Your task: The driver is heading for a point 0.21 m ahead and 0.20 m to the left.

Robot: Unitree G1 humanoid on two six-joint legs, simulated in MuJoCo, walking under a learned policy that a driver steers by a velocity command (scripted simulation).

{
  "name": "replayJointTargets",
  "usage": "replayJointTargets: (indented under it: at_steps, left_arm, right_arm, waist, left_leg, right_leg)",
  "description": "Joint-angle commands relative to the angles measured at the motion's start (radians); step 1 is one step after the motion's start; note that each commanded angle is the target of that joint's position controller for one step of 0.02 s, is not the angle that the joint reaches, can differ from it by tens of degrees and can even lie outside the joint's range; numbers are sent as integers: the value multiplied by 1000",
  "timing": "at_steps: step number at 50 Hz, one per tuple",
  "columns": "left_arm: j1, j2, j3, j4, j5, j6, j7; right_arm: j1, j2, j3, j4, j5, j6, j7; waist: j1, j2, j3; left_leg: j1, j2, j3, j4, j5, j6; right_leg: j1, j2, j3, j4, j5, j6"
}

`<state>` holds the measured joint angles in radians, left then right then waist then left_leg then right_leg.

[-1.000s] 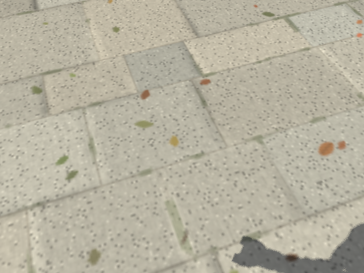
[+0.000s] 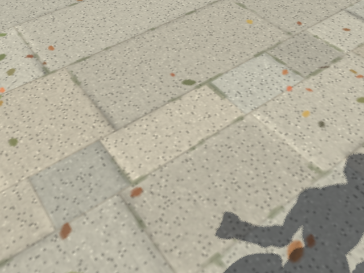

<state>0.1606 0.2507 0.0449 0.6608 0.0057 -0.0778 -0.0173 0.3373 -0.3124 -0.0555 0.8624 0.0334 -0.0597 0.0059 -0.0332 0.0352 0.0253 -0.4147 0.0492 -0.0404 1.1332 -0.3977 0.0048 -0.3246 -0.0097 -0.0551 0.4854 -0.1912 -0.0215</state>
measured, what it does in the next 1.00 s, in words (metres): walks ahead: left foot, then right foot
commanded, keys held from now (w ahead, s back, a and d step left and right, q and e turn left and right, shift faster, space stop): w+q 0.12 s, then no key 0.88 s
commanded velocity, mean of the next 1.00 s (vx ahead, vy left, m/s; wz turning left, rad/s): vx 0.18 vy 0.00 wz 0.16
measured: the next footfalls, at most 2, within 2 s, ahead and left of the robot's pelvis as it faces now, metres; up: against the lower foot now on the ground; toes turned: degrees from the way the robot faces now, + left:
left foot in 0.32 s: +0.32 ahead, +0.17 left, +0.00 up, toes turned +10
right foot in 0.68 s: +0.32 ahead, -0.08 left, +0.00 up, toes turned +10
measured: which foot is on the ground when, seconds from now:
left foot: up 0.00-0.30, down 0.32-1.00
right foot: down 0.00-0.34, up 0.36-0.66, down 0.68-1.00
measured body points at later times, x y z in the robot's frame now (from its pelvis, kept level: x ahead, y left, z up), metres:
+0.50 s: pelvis +0.20 +0.06 -0.01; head +0.24 +0.08 +0.44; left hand +0.24 +0.35 -0.14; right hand +0.41 -0.16 -0.11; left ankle +0.28 +0.16 -0.74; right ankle +0.17 -0.11 -0.67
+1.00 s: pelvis +0.27 +0.04 +0.00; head +0.28 +0.04 +0.45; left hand +0.30 +0.31 -0.14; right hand +0.42 -0.19 -0.13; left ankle +0.28 +0.16 -0.74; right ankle +0.28 -0.09 -0.74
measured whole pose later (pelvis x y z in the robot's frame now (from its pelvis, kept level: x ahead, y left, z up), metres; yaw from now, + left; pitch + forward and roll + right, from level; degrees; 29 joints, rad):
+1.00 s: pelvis +0.27 +0.04 +0.00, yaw +10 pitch -1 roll +0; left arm 0.19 0.22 0.03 0.99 0.01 -0.02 0.03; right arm 0.14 -0.24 -0.04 0.96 -0.01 0.01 -0.01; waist 0.00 0.00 0.03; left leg -0.25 -0.02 0.00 0.48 -0.22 0.01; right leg -0.19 -0.03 0.00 0.50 -0.29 0.02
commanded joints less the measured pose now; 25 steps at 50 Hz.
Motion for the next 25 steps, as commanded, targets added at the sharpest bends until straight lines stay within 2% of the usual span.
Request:
replayJointTargets:
  at_steps: [1, 2, 5, 8, 10, 12, 14, 15, 16, 17, 18, 19, 20, 21, 22, 24, 25]
  left_arm:
    - [51, 98, 38, -7, 6, -24, 2]
    - [42, 104, 42, 3, 5, -31, 4]
    - [50, 133, 57, 34, 8, -39, 16]
    - [54, 159, 63, 58, 5, -31, 25]
    - [82, 181, 68, 79, -5, -21, 31]
    - [99, 202, 73, 102, -20, -11, 32]
    - [90, 223, 79, 117, -36, 0, 35]
    - [76, 226, 79, 122, -42, 5, 38]
    - [107, 201, 70, 131, -34, 8, 39]
    - [151, 153, 48, 114, 7, 6, 40]
    - [314, 57, 9, 127, 20, 7, 22]
    - [283, 137, 25, 167, -13, 15, 17]
    - [175, 170, 36, 140, -41, 26, 19]
    - [126, 155, 33, 135, -33, 39, 33]
    - [106, 155, 37, 141, -17, 55, 48]
    - [148, 140, 39, 160, -9, 83, 61]
    - [163, 125, 36, 169, -8, 88, 66]
  right_arm:
    - [-25, -59, -22, -86, -1, 7, -2]
    - [-33, -40, -19, -94, -2, 17, -1]
    - [-93, -23, -15, -126, -10, 30, 4]
    - [-179, 2, -2, -154, -21, 23, 22]
    - [-237, 6, 3, -178, -31, 16, 34]
    - [-258, -17, -3, -196, -30, 16, 43]
    - [-231, -52, -17, -198, -38, 16, 46]
    - [-160, -75, -31, -177, -43, 15, 44]
    - [-75, -126, -54, -149, -46, 15, 33]
    - [12, -213, -72, -143, -55, 20, 14]
    - [-50, -228, -53, -163, -72, 25, 5]
    - [-44, -153, -35, -176, -53, 29, 17]
    - [-94, -125, -27, -166, -42, 28, 24]
    - [-151, -97, -20, -160, -35, 26, 26]
    - [-201, -68, -10, -159, -36, 26, 24]
    - [-261, -72, -13, -156, -60, 27, 19]
    - [-277, -69, -13, -151, -65, 25, 15]
  waist:
    - [36, -161, -39]
    - [26, -143, -25]
    - [24, -103, 6]
    - [44, -82, 40]
    - [62, -81, 35]
    - [58, -100, 15]
    - [25, -119, -17]
    - [-21, -109, -60]
    - [-55, -70, -117]
    - [-67, 81, -230]
    - [43, 250, -392]
    - [-22, 113, -490]
    - [-23, 77, -342]
    - [-3, 28, -241]
    - [19, 24, -177]
    - [68, 77, -148]
    - [78, 82, -149]
  left_leg:
    - [-245, 90, -55, 27, 103, -9]
    - [-245, 92, -53, 11, 124, -16]
    - [-284, 95, -59, -108, 231, -30]
    - [-207, 66, -15, -331, 380, -21]
    - [-139, 33, 28, -438, 422, -12]
    - [-101, 14, 28, -499, 411, 9]
    - [-36, -18, 43, -555, 358, 41]
    - [72, -50, 66, -617, 396, 62]
    - [230, -75, 71, -661, 518, 85]
    - [475, 94, -117, -606, 1020, 135]
    - [721, 352, -450, -575, 1248, 353]
    - [651, 338, -470, -646, 1055, 366]
    - [554, 281, -351, -688, 917, 325]
    - [442, 237, -298, -722, 766, 278]
    - [314, 213, -255, -763, 660, 255]
    - [133, 174, -198, -834, 543, 238]
    - [99, 166, -173, -847, 526, 241]
  right_leg:
    - [227, -265, 253, -306, 76, -170]
    - [205, -269, 210, -327, 133, -176]
    - [205, -270, 100, -357, 215, -180]
    - [173, -230, -24, -346, 340, -157]
    - [182, -229, -62, -311, 463, -145]
    - [235, -251, -63, -262, 517, -127]
    - [285, -259, -62, -164, 596, -101]
    - [288, -234, -78, -59, 645, -75]
    - [246, -182, -105, 100, 615, -36]
    - [73, -113, -132, 370, 252, 26]
    - [-183, -1, -22, 704, -537, 91]
    - [-159, -17, 138, 760, -540, 87]
    - [-232, -46, 118, 758, -496, 80]
    - [-263, -72, 105, 704, -435, 75]
    - [-226, -92, 111, 646, -379, 78]
    - [-78, -89, 104, 565, -277, 84]
    - [-41, -85, 99, 512, -261, 86]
